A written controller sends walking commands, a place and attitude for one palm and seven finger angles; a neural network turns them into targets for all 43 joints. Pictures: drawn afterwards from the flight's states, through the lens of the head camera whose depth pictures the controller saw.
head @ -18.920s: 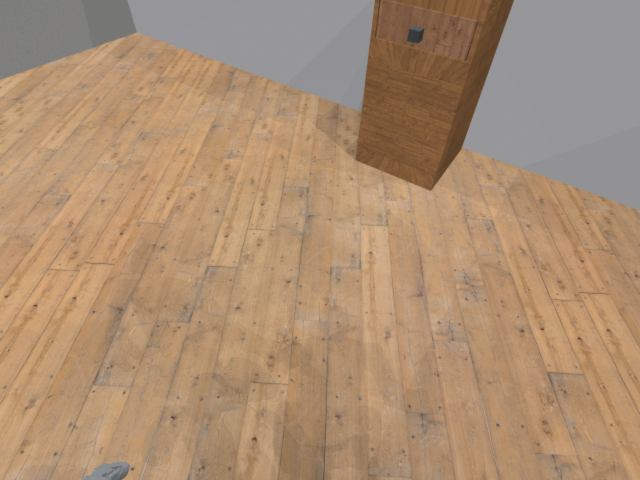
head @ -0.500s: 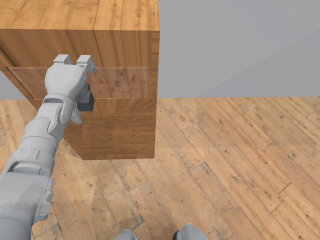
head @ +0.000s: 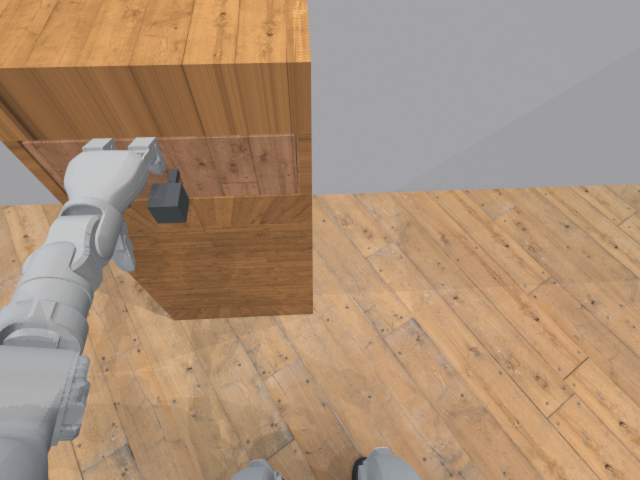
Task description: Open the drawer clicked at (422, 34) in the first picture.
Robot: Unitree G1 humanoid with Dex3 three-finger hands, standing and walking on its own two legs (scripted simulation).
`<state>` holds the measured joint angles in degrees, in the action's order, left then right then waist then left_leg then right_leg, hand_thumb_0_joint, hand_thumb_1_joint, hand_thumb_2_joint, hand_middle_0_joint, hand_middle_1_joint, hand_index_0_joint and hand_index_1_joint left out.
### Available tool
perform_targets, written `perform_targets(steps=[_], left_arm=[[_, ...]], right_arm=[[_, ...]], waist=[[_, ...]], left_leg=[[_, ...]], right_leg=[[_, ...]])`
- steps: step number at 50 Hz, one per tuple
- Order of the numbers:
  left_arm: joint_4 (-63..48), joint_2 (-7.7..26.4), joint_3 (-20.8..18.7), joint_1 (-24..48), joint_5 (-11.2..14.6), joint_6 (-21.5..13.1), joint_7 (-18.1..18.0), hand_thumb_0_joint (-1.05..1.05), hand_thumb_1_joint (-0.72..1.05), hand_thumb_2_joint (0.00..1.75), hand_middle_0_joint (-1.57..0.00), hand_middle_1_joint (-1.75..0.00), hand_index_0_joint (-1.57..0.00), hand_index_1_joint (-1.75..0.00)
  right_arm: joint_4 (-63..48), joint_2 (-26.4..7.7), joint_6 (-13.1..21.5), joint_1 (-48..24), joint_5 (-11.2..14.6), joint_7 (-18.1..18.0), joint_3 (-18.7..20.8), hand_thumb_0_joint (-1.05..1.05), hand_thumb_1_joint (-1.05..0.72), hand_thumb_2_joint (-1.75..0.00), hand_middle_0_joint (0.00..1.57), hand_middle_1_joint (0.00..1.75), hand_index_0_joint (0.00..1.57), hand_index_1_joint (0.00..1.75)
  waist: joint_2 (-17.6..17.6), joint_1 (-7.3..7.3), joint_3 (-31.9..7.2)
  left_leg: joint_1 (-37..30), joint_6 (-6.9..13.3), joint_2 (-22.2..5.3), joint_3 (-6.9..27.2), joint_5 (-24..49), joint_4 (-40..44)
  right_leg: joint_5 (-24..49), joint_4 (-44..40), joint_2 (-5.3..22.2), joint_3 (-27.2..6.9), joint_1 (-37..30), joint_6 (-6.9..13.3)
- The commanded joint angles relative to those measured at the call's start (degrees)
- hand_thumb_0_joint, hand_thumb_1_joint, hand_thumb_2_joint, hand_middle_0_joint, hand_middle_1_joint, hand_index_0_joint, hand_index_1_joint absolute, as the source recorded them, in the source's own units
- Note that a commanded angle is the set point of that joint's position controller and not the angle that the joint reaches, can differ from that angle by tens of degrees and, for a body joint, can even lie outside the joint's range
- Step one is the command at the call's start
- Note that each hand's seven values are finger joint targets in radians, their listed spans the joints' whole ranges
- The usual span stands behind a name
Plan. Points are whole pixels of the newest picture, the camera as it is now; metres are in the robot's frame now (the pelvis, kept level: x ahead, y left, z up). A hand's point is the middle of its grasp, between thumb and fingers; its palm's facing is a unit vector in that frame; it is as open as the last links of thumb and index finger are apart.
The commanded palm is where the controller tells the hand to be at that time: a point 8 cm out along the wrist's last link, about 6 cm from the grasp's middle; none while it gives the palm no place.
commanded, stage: lift the fingers back up to retry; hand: left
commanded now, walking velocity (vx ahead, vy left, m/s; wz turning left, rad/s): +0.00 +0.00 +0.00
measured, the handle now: (171, 192) +0.53 +0.22 -0.03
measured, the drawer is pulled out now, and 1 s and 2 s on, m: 0.00 0.00 0.00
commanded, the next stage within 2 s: re-aim the fingers above the handle in 0.22 s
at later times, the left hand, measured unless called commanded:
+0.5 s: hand (142, 190) +0.48 +0.23 +0.04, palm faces -0.12 -0.02 -0.99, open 13.8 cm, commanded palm +0.47 +0.23 +0.09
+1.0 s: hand (157, 189) +0.48 +0.21 +0.04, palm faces -0.07 -0.04 -1.00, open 13.8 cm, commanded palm +0.46 +0.23 +0.10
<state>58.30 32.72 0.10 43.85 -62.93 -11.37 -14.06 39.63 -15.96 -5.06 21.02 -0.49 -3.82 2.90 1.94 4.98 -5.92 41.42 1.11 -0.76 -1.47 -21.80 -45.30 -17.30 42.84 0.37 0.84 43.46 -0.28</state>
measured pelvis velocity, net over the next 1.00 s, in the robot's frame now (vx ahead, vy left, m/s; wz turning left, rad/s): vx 0.02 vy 0.00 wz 0.00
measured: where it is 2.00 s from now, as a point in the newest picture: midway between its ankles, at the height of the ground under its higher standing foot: outside the picture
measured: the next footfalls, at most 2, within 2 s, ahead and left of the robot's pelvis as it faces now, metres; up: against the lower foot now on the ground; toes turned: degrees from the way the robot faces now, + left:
none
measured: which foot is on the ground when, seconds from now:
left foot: down 0.00-1.00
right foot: down 0.00-1.00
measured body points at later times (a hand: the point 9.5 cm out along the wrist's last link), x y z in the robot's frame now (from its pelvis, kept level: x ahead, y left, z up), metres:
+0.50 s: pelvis +0.02 +0.01 +0.01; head +0.10 +0.00 +0.45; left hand +0.48 +0.23 +0.09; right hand +0.05 -0.25 -0.13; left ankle -0.01 +0.11 -0.70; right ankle +0.03 -0.13 -0.70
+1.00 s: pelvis +0.02 +0.00 +0.01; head +0.10 -0.01 +0.45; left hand +0.48 +0.21 +0.10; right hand +0.06 -0.28 -0.12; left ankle -0.01 +0.11 -0.70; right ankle +0.03 -0.13 -0.70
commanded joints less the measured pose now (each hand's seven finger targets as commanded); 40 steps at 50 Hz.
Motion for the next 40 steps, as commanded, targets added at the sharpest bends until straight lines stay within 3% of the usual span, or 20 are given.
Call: perform_targets(steps=[1,6,8,9,11,12,14,17,18,20,22,23,26,28,29,33,34,37,40], left_arm=[[-18.0,13.2,-3.7,33.2,0.4,-2.1,-7.6,0.0,-0.5,0.3,-0.3,-1.2,-0.3,-1.2],[-12.3,10.5,-1.7,33.9,1.1,3.8,-9.5,0.0,-0.5,0.3,-0.3,-1.2,-0.3,-1.2],[-10.7,10.0,-1.1,33.0,0.7,6.8,-9.0,0.0,-0.5,0.3,-0.3,-1.2,-0.3,-1.2],[-9.4,8.8,-0.5,32.6,1.1,7.9,-8.4,0.0,-0.5,0.3,-0.3,-1.2,-0.3,-1.2],[-6.4,9.9,-1.0,29.9,1.0,10.1,-6.8,0.0,-0.5,0.3,-0.3,-1.2,-0.3,-1.2],[-6.8,8.5,0.2,29.7,1.3,10.5,-5.8,0.0,-0.5,0.3,-0.3,-1.2,-0.3,-1.2],[-5.4,10.2,-0.9,28.5,1.2,10.6,-4.1,0.0,-0.5,0.3,-0.3,-1.2,-0.3,-1.2],[-5.7,8.5,0.5,26.5,1.0,9.3,-2.4,0.0,-0.5,0.3,-0.3,-1.2,-0.3,-1.2],[-6.5,7.1,0.7,23.0,1.4,8.4,-1.8,0.0,-0.5,0.3,-0.3,-1.2,-0.3,-1.2],[-8.1,6.5,0.8,22.3,1.9,6.2,-0.9,0.0,-0.5,0.3,-0.3,-1.2,-0.3,-1.2],[-9.7,8.4,-1.0,21.4,1.8,4.3,-0.9,0.0,-0.5,0.3,-0.3,-1.2,-0.3,-1.2],[-10.4,8.9,-1.6,21.4,1.7,3.4,-1.3,0.0,-0.5,0.3,-0.3,-1.2,-0.3,-1.2],[-14.4,11.8,-4.7,23.7,0.7,1.3,-4.3,0.0,-0.5,0.3,-0.3,-1.2,-0.3,-1.2],[-16.1,12.6,-5.8,24.6,0.0,1.2,-6.6,0.0,-0.5,0.3,-0.3,-1.2,-0.3,-1.2],[-17.4,14.0,-7.2,25.5,-0.3,1.2,-7.7,0.0,-0.5,0.3,-0.3,-1.2,-0.3,-1.2],[-16.0,10.3,-5.1,24.8,-0.8,5.0,-10.4,0.0,-0.5,0.3,-0.3,-1.2,-0.3,-1.2],[-14.5,7.9,-3.3,24.3,-0.1,6.4,-10.2,0.0,-0.5,0.3,-0.3,-1.2,-0.3,-1.2],[-12.8,6.3,-1.1,24.0,0.7,9.6,-8.3,0.0,-0.5,0.3,-0.3,-1.2,-0.3,-1.2],[-13.9,3.6,1.8,23.9,1.9,10.3,-5.1,0.0,-0.5,0.3,-0.3,-1.2,-0.3,-1.2]], right_arm=[[-1.9,-8.1,2.4,6.7,-1.1,0.1,4.4,0.0,-0.9,-0.9,0.2,0.3,0.2,0.3],[0.6,-8.6,1.9,7.3,-1.0,1.4,4.4,0.0,-0.9,-0.9,0.2,0.3,0.2,0.3],[0.5,-8.8,1.4,7.0,-0.9,1.9,4.1,0.0,-0.9,-0.9,0.2,0.3,0.2,0.3],[0.6,-8.9,1.2,7.0,-1.0,2.0,4.1,0.0,-0.9,-0.9,0.2,0.3,0.2,0.3],[0.3,-9.0,0.6,6.9,-0.6,2.2,3.6,0.0,-0.9,-0.9,0.2,0.3,0.2,0.3],[-0.3,-8.8,0.6,6.6,-0.5,2.2,3.5,0.0,-0.9,-0.9,0.2,0.3,0.2,0.3],[-0.7,-9.1,0.1,6.3,-0.2,1.9,3.3,0.0,-0.9,-0.9,0.2,0.3,0.2,0.3],[-1.9,-8.6,-0.1,5.8,0.1,1.4,3.1,0.0,-0.9,-0.9,0.2,0.3,0.2,0.3],[-2.6,-8.2,0.0,5.3,0.0,1.4,3.2,0.0,-0.9,-0.9,0.2,0.3,0.2,0.3],[-3.2,-7.9,0.0,5.0,0.0,1.2,3.1,0.0,-0.9,-0.9,0.2,0.3,0.2,0.3],[-3.6,-7.8,0.1,4.8,-0.1,1.0,3.1,0.0,-0.9,-0.9,0.2,0.3,0.2,0.3],[-3.8,-7.7,0.1,4.7,-0.1,0.9,3.1,0.0,-0.9,-0.9,0.2,0.3,0.2,0.3],[-3.8,-7.4,0.4,4.6,-0.6,1.0,3.4,0.0,-0.9,-0.9,0.2,0.3,0.2,0.3],[-3.5,-7.3,0.7,4.3,-0.9,1.3,3.5,0.0,-0.9,-0.9,0.2,0.3,0.2,0.3],[-3.3,-7.4,0.7,4.2,-1.2,1.5,3.6,0.0,-0.9,-0.9,0.2,0.3,0.2,0.3],[-2.2,-7.3,0.8,4.7,-1.2,2.5,4.2,0.0,-0.9,-0.9,0.2,0.3,0.2,0.3],[-2.1,-7.4,0.7,4.7,-1.2,2.8,4.3,0.0,-0.9,-0.9,0.2,0.3,0.2,0.3],[-1.7,-7.7,0.4,5.1,-0.6,2.9,4.4,0.0,-0.9,-0.9,0.2,0.3,0.2,0.3],[-2.1,-7.7,0.2,4.4,-0.1,2.4,4.5,0.0,-0.9,-0.9,0.2,0.3,0.2,0.3]], waist=[[8.0,2.5,-31.1],[7.4,3.55,-28.0],[8.9,2.58,-28.5],[7.6,2.94,-28.4],[6.1,1.97,-26.4],[5.7,1.96,-26.1],[2.4,1.9,-24.1],[-1.0,1.92,-20.8],[-0.3,0.75,-21.4],[-0.9,0.94,-20.9],[-1.0,0.45,-20.3],[-1.3,0.28,-19.7],[0.5,-0.24,-22.7],[3.1,-0.53,-24.0],[3.7,-1.04,-26.3],[5.8,-0.47,-29.0],[4.9,0.27,-29.0],[1.7,0.7,-28.2],[1.3,1.18,-27.3]], left_leg=[[-16.9,0.8,2.0,1.9,20.1,1.6],[-17.7,0.3,1.6,2.4,23.5,1.8],[-19.3,-0.3,1.4,2.7,25.7,2.6],[-19.9,-0.1,1.2,2.7,28.0,2.6],[-18.6,-0.1,1.0,2.4,28.0,3.5],[-18.4,0.1,1.0,2.0,27.8,4.0],[-16.4,0.5,1.1,1.7,25.8,4.8],[-14.5,1.1,1.3,1.4,22.2,6.2],[-15.3,1.2,1.3,1.2,23.0,6.5],[-15.7,1.3,1.3,1.1,23.1,6.4],[-15.0,1.4,1.3,1.1,21.8,6.4],[-14.3,1.4,1.5,1.0,20.8,6.5],[-15.0,1.3,1.6,1.2,23.3,5.4],[-15.6,0.9,1.5,1.3,25.6,4.6],[-16.1,0.8,1.6,1.4,27.2,4.0],[-19.7,0.0,0.9,1.8,34.0,2.8],[-20.2,0.0,0.9,1.7,34.7,2.7],[-19.5,0.4,1.0,1.2,31.7,4.0],[-20.8,0.8,1.0,1.1,30.8,5.1]], right_leg=[[11.9,-2.1,-2.7,0.2,-9.1,2.3],[13.0,-2.8,-3.2,1.6,-7.4,2.3],[13.2,-2.9,-3.4,2.1,-7.8,2.6],[14.6,-3.4,-3.5,2.3,-8.3,2.6],[15.2,-3.6,-3.5,2.2,-9.9,2.4],[15.8,-4.2,-3.4,2.1,-11.2,2.3],[16.1,-5.0,-3.3,1.7,-13.4,2.4],[15.2,-6.1,-3.1,1.5,-14.7,2.2],[15.5,-6.1,-3.0,1.4,-15.7,2.3],[15.8,-6.1,-3.0,1.1,-15.8,2.2],[15.1,-5.9,-3.0,1.0,-15.6,2.3],[14.3,-5.9,-3.0,1.0,-15.5,2.3],[15.6,-4.3,-3.0,0.8,-15.1,2.4],[16.3,-3.3,-3.0,1.0,-14.0,2.5],[16.9,-2.5,-3.1,1.0,-14.5,2.6],[18.8,-1.8,-3.3,1.8,-12.7,2.4],[19.4,-2.3,-3.4,1.9,-13.1,2.3],[20.1,-3.9,-3.3,1.6,-15.6,1.9],[20.3,-5.4,-3.1,1.2,-17.0,1.8]])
